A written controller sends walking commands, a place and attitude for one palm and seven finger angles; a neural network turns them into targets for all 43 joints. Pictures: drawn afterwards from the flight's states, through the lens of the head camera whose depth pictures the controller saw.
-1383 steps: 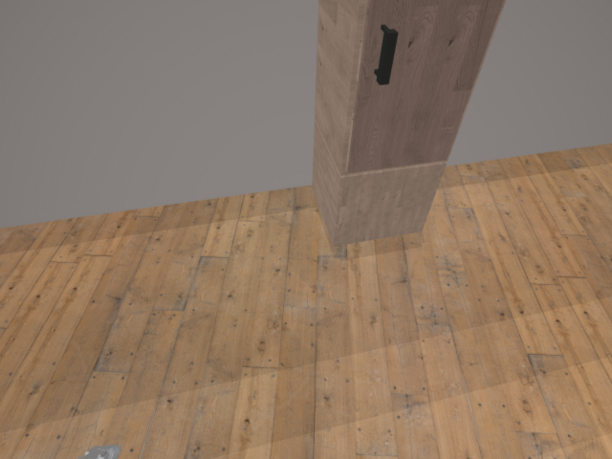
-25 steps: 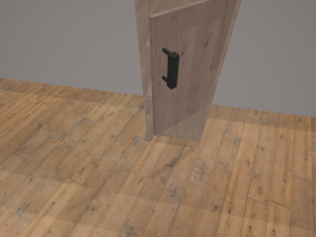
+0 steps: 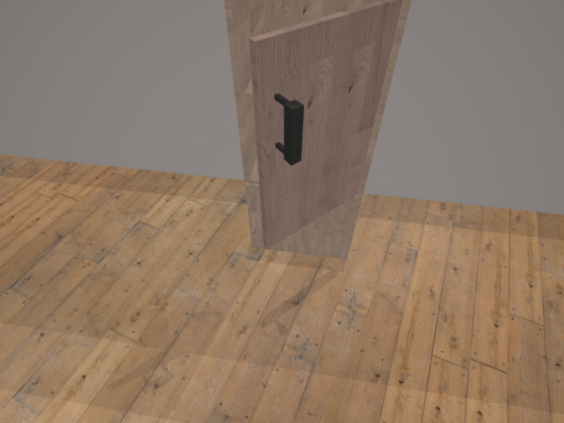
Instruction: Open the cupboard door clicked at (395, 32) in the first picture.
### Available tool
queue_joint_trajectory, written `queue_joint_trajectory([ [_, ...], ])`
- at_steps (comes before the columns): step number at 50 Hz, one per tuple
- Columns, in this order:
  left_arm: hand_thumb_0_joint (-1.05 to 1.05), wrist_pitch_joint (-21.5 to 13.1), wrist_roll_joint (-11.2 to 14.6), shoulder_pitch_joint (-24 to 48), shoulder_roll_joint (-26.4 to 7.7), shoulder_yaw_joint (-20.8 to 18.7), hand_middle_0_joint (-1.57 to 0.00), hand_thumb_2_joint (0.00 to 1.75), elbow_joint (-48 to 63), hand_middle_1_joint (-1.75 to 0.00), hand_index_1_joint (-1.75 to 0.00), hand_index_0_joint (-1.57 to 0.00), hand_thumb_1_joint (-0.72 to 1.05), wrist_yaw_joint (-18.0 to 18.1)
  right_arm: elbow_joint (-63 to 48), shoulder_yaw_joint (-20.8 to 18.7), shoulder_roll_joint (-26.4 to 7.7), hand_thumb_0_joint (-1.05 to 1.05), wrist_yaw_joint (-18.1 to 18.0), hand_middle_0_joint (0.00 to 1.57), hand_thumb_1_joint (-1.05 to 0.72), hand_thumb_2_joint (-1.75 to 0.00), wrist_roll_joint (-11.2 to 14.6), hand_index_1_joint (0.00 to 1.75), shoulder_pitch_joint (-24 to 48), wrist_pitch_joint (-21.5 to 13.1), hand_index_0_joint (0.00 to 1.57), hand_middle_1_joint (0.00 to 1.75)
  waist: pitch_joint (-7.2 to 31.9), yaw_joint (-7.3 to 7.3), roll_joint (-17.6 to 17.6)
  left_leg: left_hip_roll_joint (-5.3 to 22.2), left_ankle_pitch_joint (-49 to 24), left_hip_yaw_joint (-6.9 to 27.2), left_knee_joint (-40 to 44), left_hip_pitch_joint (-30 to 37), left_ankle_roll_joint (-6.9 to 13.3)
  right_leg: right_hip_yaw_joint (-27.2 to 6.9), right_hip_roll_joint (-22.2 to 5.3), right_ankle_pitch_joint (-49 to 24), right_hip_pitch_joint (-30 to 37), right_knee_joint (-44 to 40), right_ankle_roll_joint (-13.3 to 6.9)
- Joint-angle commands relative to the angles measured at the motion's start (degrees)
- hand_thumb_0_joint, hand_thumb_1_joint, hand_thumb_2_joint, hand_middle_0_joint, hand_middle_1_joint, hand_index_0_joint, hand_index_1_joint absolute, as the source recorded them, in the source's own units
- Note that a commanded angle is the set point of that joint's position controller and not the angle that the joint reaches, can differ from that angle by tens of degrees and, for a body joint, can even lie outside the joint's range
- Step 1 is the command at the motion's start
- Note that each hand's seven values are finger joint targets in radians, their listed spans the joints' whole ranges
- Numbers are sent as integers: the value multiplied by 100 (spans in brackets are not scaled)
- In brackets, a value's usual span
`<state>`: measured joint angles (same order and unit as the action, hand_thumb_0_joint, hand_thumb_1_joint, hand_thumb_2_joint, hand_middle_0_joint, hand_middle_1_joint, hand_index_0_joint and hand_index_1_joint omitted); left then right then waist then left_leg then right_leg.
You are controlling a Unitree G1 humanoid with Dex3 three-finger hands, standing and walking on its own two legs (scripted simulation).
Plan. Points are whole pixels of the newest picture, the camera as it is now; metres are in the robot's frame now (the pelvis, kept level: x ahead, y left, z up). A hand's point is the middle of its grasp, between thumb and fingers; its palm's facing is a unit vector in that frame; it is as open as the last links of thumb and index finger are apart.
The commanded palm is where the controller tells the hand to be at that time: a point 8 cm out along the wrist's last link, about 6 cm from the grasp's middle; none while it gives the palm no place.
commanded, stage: look to check the result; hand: left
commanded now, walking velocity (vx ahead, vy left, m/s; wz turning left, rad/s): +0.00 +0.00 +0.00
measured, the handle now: (286, 129) +0.64 +0.02 +0.07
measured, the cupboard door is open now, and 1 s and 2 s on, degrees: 46 46 46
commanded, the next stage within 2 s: walk to a spot facing it in 0.56 s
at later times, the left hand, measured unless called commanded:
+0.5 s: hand out of the picture +0.02 +0.20 -0.17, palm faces +0.02 -0.97 -0.25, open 7.4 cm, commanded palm none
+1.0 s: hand out of the picture +0.07 +0.20 -0.18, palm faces -0.09 -0.96 -0.25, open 7.4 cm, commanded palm none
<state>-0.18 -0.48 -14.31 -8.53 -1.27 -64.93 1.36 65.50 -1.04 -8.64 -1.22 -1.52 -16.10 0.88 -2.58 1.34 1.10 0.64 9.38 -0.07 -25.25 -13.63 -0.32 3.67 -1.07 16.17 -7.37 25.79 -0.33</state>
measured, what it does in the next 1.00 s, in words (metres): stands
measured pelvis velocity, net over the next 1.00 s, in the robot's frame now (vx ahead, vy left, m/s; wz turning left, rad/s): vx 0.01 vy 0.00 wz -0.13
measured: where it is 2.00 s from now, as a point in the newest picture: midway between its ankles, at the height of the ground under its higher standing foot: outside the picture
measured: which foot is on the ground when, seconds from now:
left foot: down 0.00-1.00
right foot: down 0.00-1.00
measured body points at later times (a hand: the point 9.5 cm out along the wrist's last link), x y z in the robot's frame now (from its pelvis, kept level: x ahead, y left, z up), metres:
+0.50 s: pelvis +0.01 -0.01 +0.00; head +0.02 -0.01 +0.45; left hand +0.02 +0.25 -0.15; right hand +0.04 -0.25 -0.16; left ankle +0.05 +0.12 -0.74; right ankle -0.02 -0.11 -0.74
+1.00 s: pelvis +0.01 +0.00 -0.01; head +0.04 -0.01 +0.44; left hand +0.07 +0.25 -0.16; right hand +0.03 -0.26 -0.16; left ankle +0.05 +0.12 -0.74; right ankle -0.02 -0.11 -0.74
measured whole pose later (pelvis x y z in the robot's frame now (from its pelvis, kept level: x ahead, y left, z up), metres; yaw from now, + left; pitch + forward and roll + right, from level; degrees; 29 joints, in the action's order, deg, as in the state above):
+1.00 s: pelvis +0.01 +0.00 -0.01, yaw -8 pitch -1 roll +1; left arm 3.0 -1.0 -11.7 -12.7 -3.4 -59.9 -0.1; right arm 59.1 -2.6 -11.7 -1.8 -1.7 -10.1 1.6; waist -5.1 -0.3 0.0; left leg 3.7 14.0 -6.8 -30.6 -15.5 -0.6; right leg -2.7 1.0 18.7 -13.4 33.4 -0.7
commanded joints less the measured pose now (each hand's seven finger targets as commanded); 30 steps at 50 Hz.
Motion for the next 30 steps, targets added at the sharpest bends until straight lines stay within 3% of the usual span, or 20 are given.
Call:
queue_joint_trajectory([
  [1, 0, -45, 8, -379, -771, -159, -20, 90, 116, -30, -30, -20, 90, 50, -173, -93, -610, 0, -72, 20, -90, -90, 29, 30, -149, -76, 20, 30, -215, -88, 35, 421, -350, 411, 454, 218, 170, -436, -488, -236, -486, -706, -248],
  [8, 0, -64, 9, -322, -881, -161, -20, 90, 106, -30, -30, -20, 90, 52, -183, -101, -689, 0, -71, 20, -90, -90, 43, 30, -52, -67, 20, 30, -176, -66, -112, 441, -463, 390, 406, 325, 172, -457, -518, -345, -454, -806, -265],
  [22, 0, -97, -1, -66, -1187, -171, -20, 90, 134, -30, -30, -20, 90, 22, -249, -126, -1075, 0, -54, 20, -90, -90, 53, 30, 385, -75, 20, 30, -152, -83, -88, 483, -435, 417, 494, 473, 162, -515, -518, -352, -426, -961, -252],
  [30, 0, -134, 7, 166, -1383, -175, -20, 90, 175, -30, -30, -20, 90, 7, -270, -124, -1248, 0, -45, 20, -90, -90, 47, 30, 600, -118, 20, 30, 63, -89, -72, 530, -840, 432, 530, 581, 158, -518, -586, -1000, -153, -941, -232],
])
